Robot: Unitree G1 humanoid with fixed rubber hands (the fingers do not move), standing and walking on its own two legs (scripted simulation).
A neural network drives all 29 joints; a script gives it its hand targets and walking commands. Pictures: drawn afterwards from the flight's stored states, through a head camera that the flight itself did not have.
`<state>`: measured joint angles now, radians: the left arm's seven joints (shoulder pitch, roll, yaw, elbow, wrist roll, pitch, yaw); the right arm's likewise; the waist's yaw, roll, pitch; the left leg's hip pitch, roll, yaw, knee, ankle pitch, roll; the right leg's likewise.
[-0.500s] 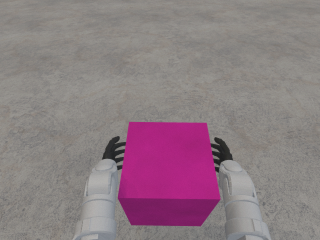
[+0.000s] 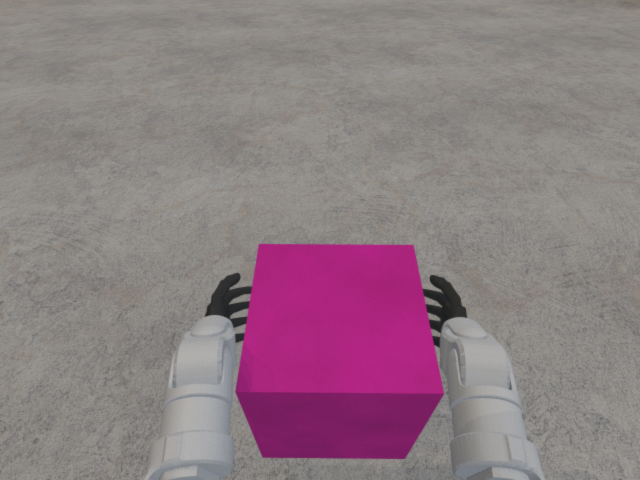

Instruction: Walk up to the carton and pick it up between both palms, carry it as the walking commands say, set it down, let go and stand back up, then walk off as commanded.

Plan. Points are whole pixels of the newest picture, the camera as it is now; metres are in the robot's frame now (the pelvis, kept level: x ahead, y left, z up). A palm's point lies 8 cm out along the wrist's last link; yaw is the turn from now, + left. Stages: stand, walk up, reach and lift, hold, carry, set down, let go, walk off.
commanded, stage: reach and lift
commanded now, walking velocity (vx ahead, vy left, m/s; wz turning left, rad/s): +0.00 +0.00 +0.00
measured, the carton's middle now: (334, 355) +0.30 +0.00 -0.02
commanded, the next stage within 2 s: hold in 0.56 s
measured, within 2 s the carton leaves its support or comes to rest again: neither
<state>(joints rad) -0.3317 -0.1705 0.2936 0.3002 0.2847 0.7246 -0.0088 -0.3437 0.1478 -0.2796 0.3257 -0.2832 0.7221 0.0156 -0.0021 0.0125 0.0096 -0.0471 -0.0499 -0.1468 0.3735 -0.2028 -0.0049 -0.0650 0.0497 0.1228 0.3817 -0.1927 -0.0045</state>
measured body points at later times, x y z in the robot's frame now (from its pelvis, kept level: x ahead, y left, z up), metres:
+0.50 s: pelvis +0.01 +0.00 +0.00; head -0.04 +0.00 +0.45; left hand +0.31 +0.15 +0.05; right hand +0.31 -0.15 +0.04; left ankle +0.01 +0.13 -0.74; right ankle +0.02 -0.12 -0.74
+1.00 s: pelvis +0.00 +0.00 +0.00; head -0.06 +0.00 +0.45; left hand +0.29 +0.16 +0.05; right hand +0.30 -0.15 +0.04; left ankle +0.01 +0.13 -0.74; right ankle +0.02 -0.12 -0.74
